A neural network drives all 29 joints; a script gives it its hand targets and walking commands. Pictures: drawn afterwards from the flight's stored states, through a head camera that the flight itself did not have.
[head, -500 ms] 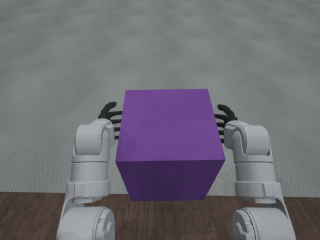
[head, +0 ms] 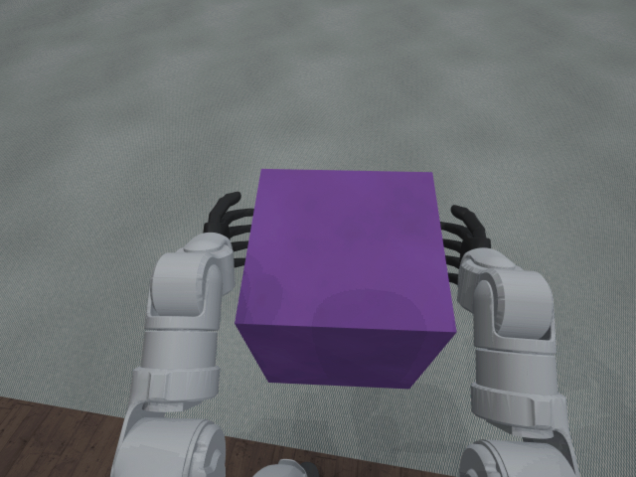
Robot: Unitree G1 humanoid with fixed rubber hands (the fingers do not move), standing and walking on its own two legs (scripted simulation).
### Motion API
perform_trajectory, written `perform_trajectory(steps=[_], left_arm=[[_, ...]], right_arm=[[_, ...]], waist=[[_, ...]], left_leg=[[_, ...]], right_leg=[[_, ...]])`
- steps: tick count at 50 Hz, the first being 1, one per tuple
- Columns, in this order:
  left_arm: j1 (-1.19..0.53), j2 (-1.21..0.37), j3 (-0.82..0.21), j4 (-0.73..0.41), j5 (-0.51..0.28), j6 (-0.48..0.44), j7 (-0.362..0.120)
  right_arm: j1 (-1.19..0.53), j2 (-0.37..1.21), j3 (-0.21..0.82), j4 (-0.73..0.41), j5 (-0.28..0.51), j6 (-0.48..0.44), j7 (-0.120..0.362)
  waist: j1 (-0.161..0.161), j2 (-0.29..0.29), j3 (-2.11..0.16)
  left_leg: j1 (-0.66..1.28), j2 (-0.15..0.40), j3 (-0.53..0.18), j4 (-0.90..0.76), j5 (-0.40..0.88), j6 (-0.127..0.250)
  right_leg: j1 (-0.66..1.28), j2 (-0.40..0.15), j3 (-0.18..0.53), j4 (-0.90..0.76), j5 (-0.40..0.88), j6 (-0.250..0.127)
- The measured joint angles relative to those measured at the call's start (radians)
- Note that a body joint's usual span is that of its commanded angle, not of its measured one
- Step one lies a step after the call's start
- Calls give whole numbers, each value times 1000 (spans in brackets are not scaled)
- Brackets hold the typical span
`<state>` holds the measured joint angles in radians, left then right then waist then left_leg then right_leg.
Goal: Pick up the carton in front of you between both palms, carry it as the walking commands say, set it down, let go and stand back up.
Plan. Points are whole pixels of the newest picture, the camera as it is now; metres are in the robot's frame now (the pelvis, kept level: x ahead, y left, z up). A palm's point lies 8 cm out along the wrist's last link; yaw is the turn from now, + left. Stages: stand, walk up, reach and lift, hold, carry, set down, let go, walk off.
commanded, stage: carry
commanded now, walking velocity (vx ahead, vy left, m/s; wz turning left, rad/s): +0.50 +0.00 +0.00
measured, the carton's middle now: (341, 288) +0.36 +0.03 +0.03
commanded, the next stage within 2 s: none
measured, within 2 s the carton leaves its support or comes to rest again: neither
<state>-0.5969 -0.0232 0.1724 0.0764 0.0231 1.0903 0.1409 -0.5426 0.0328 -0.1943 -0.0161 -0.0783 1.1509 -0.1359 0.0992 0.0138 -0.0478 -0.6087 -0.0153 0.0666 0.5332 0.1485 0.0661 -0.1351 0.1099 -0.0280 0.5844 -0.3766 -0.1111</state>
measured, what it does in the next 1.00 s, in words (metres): goes down: left foot 0.05 m lower, then right foot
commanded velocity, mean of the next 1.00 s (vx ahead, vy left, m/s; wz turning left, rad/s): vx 0.50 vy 0.00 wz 0.00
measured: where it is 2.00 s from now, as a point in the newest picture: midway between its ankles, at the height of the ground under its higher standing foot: (355, 243)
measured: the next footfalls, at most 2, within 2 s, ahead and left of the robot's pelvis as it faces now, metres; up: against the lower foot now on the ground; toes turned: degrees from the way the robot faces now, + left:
left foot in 0.06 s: +0.21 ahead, +0.06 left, -0.05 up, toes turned +1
right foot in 0.60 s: +0.55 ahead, -0.07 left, -0.07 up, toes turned -3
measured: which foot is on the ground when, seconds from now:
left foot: up 0.00-0.04, down 0.06-0.62, up 0.64-1.00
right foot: down 0.00-0.08, up 0.10-0.58, down 0.60-1.00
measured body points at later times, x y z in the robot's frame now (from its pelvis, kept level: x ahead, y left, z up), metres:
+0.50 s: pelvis +0.29 +0.01 -0.04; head +0.32 +0.03 +0.41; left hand +0.67 +0.15 +0.07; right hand +0.65 -0.15 +0.07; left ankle +0.17 +0.06 -0.76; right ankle +0.44 -0.12 -0.72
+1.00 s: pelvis +0.57 -0.01 -0.04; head +0.61 -0.02 +0.40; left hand +0.93 +0.16 +0.06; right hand +0.94 -0.14 +0.05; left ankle +0.69 +0.15 -0.72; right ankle +0.51 -0.06 -0.79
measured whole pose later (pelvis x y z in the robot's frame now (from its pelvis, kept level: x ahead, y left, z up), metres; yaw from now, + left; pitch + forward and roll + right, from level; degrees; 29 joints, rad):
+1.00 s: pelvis +0.57 -0.01 -0.04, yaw +1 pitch +6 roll +1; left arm -0.61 -0.03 0.20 0.03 0.03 1.15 0.15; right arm -0.59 0.03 -0.19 -0.01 -0.07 1.19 -0.13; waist 0.04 0.01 -0.02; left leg -0.73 0.08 0.04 0.86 -0.18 0.00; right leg -0.21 0.05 -0.08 0.39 -0.29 -0.09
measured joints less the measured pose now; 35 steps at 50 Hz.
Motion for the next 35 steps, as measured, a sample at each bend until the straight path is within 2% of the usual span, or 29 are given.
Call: perform_trajectory(steps=[3,4,5,7,9,14,18,23,28,30,32,34,35], left_arm=[[-33,28,1,19,-12,24,-1],[-54,46,-2,36,-15,30,-3],[-74,59,4,57,-20,34,-5],[-87,67,10,89,-23,54,-6],[-86,56,10,102,-12,83,-6],[-69,20,23,83,32,120,-7],[-46,6,35,41,49,111,-8],[-25,1,43,-33,53,104,-8],[-15,1,48,-22,62,98,-14],[-21,-7,42,22,74,91,-17],[-36,-18,35,72,93,67,-18],[-37,-16,25,110,92,56,-17],[-27,-13,17,111,85,59,-11]], right_arm=[[-45,0,3,29,-10,21,0],[-65,5,3,49,-18,20,-1],[-87,7,3,73,-25,20,-1],[-111,-2,9,117,-22,39,-2],[-102,-16,10,124,7,71,7],[-85,-31,7,140,45,84,3],[-87,-26,5,140,51,58,2],[-92,-16,7,107,52,36,2],[-94,-9,10,135,39,25,6],[-87,-21,10,160,37,26,12],[-98,-45,10,199,41,14,21],[-94,-53,13,225,43,8,25],[-86,-49,20,226,39,11,19]], waist=[[-2,16,-34],[-20,-6,-41],[-42,-28,-38],[-82,-25,-32],[-111,-10,-27],[-148,-3,1],[-162,-9,17],[-167,-18,19],[-172,-25,-21],[-163,-29,-39],[-130,7,-37],[-98,6,-16],[-85,1,-6]], left_leg=[[140,-17,38,-138,115,28],[147,-36,41,-94,24,57],[127,-56,45,-22,-69,74],[111,-68,42,68,-175,87],[131,-68,35,81,-205,81],[218,-63,28,39,-261,85],[291,-61,13,4,-305,78],[390,-62,-11,-17,-387,61],[502,-67,-29,17,-519,42],[511,-65,-13,145,-577,27],[419,-40,-25,416,-615,-12],[289,-45,-55,679,-649,-23],[229,-39,-60,747,-634,-23]], right_leg=[[9,11,-29,207,-76,17],[-23,-11,-38,328,-77,33],[-80,-23,-18,476,-132,59],[-205,-28,13,706,-171,71],[-312,-53,23,755,-133,68],[-502,-136,38,580,-16,85],[-600,-165,39,475,116,99],[-635,-155,13,322,267,85],[-512,-98,-59,-15,446,51],[-404,-79,-92,-127,478,29],[-395,-52,-105,-55,294,-10],[-391,-45,-104,-1,230,-15],[-377,-44,-101,1,221,-13]])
